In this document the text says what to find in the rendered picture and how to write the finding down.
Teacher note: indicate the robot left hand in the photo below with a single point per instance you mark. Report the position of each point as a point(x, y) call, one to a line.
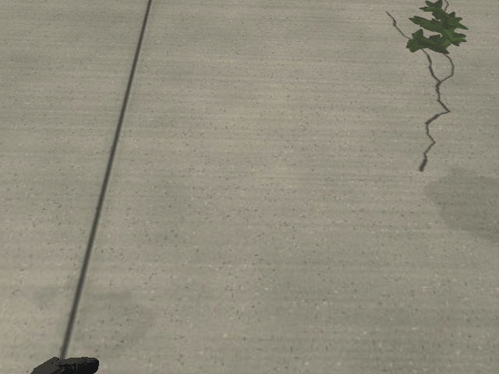
point(83, 365)

